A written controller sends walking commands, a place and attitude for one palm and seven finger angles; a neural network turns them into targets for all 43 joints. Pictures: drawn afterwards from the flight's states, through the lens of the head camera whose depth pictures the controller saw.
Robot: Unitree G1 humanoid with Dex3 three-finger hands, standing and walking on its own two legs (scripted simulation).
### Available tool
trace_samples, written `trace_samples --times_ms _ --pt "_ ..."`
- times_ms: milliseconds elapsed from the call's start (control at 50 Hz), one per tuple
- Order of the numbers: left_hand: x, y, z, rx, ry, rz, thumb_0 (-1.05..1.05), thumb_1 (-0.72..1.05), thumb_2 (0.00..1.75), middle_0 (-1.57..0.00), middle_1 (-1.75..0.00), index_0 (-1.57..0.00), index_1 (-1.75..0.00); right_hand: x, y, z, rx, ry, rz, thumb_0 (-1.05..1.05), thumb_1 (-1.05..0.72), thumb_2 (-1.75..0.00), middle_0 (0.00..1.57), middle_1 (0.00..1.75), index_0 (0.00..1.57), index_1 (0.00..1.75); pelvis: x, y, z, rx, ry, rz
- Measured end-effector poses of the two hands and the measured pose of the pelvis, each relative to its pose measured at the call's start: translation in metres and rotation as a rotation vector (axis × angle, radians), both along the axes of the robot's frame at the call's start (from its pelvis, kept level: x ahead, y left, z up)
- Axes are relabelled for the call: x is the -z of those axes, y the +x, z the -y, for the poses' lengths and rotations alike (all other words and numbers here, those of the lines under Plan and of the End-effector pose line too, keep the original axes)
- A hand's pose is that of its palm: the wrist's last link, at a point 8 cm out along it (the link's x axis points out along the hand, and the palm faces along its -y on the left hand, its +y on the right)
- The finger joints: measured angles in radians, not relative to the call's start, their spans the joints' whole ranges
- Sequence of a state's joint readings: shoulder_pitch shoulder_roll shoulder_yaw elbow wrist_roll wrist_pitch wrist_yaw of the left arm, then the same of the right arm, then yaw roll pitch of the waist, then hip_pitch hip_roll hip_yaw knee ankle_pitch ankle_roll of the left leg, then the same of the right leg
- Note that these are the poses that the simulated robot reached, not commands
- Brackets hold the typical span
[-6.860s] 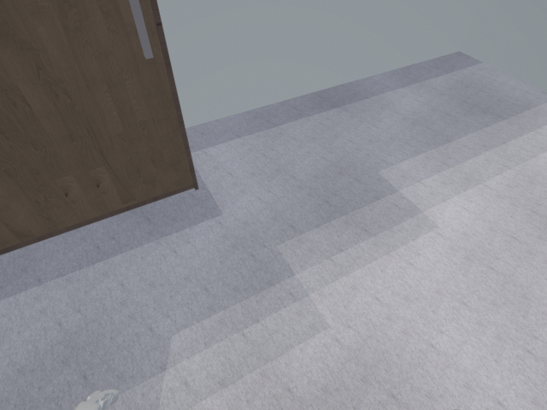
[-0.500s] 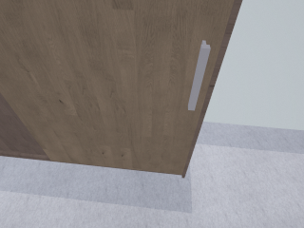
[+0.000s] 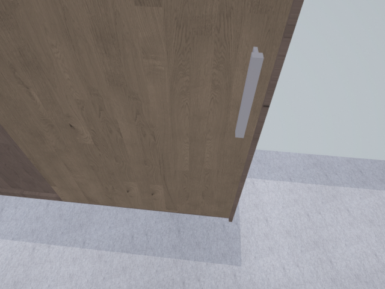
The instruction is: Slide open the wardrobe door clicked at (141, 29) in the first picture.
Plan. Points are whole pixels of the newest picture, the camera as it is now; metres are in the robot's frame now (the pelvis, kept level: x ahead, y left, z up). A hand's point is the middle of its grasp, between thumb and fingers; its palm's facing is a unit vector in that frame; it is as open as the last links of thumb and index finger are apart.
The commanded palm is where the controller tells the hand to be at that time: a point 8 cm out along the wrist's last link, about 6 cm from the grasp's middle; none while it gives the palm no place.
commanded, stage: look again from close up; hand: right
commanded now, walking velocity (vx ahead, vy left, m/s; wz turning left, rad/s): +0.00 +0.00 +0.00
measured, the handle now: (246, 96) +0.59 -0.11 +0.09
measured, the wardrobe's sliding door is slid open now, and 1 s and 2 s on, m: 0.00 0.00 0.00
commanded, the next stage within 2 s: shuffle to correct the standing spot in 0.66 s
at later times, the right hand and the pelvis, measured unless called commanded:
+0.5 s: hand out of the picture +0.01 -0.15 -0.17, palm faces +0.05 +0.98 -0.17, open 7.3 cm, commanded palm none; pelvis +0.02 +0.01 +0.00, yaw +0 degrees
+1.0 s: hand out of the picture +0.02 -0.15 -0.18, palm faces +0.06 +0.98 -0.16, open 7.3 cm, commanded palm none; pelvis +0.04 +0.02 +0.00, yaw +0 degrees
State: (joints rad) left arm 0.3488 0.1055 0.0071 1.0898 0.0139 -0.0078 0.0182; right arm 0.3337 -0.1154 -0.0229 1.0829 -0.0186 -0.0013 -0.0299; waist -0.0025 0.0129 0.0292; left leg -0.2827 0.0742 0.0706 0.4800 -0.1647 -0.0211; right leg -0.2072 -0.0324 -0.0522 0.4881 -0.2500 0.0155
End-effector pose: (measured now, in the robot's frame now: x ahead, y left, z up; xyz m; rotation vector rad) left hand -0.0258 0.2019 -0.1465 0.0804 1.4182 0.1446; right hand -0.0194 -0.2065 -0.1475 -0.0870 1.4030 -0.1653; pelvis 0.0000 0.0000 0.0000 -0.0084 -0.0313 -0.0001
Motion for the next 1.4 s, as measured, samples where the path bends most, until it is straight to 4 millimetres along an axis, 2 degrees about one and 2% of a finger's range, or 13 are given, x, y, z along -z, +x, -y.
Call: trace_samples --times_ms 360,840,940,1060,1120,1160,1280,1340,1400 --pt "0.001 0.022 -0.005 0.008 -0.003 0.014 0.00 0.91 0.90 -0.20 -0.30 -0.20 -0.30 -0.003 0.018 -0.002 -0.008 -0.014 0.006 0.00 -0.92 -0.90 0.20 0.30 0.20 0.30 -0.001 0.013 -0.005 -0.003 -0.001 0.002" --pt "-0.002 0.026 -0.010 0.013 0.006 -0.012 0.00 0.91 0.90 -0.20 -0.30 -0.20 -0.30 -0.001 0.026 -0.006 -0.006 -0.004 -0.001 0.00 -0.92 -0.90 0.20 0.30 0.20 0.30 -0.002 0.023 -0.009 -0.001 0.002 0.000" --pt "0.000 0.026 -0.012 0.000 0.003 -0.025 0.00 0.90 0.90 -0.20 -0.30 -0.20 -0.30 0.001 0.028 -0.008 -0.002 0.003 -0.014 0.00 -0.91 -0.90 0.20 0.30 0.20 0.30 0.000 0.034 -0.012 -0.005 0.000 -0.005" --pt "0.005 0.033 -0.020 -0.004 -0.010 -0.066 0.00 0.90 0.90 -0.20 -0.30 -0.20 -0.30 0.002 0.036 -0.017 0.024 -0.005 -0.028 0.00 -0.91 -0.90 0.20 0.30 0.20 0.30 0.005 0.055 -0.022 0.014 -0.001 -0.021" --pt "0.006 0.046 -0.025 0.024 -0.007 -0.091 0.00 0.90 0.90 -0.20 -0.30 -0.20 -0.30 0.003 0.038 -0.023 0.064 -0.002 -0.032 0.00 -0.91 -0.90 0.20 0.30 0.20 0.30 0.007 0.068 -0.026 0.042 0.013 -0.033" --pt "0.003 0.062 -0.028 0.054 0.002 -0.098 0.00 0.91 0.90 -0.20 -0.30 -0.20 -0.30 0.005 0.036 -0.027 0.096 0.007 -0.042 0.00 -0.91 -0.90 0.20 0.30 0.20 0.30 0.007 0.076 -0.025 0.060 0.021 -0.038" --pt "-0.003 0.137 -0.032 0.095 0.080 0.027 0.01 0.92 0.90 -0.20 -0.30 -0.20 -0.30 0.016 0.028 -0.034 0.122 0.076 -0.156 0.00 -0.91 -0.90 0.20 0.30 0.20 0.30 0.012 0.106 -0.013 0.055 0.030 -0.037" --pt "-0.010 0.158 -0.033 0.060 0.109 0.085 0.01 0.93 0.90 -0.20 -0.30 -0.20 -0.30 0.017 0.044 -0.033 0.078 0.094 -0.204 0.00 -0.91 -0.90 0.20 0.30 0.20 0.30 0.010 0.124 -0.011 0.024 0.019 -0.029" --pt "-0.016 0.167 -0.029 0.059 0.104 0.073 0.01 0.92 0.90 -0.20 -0.30 -0.20 -0.30 0.013 0.081 -0.030 0.059 0.082 -0.162 0.00 -0.91 -0.90 0.20 0.30 0.20 0.30 0.002 0.137 -0.013 0.034 0.022 -0.032"
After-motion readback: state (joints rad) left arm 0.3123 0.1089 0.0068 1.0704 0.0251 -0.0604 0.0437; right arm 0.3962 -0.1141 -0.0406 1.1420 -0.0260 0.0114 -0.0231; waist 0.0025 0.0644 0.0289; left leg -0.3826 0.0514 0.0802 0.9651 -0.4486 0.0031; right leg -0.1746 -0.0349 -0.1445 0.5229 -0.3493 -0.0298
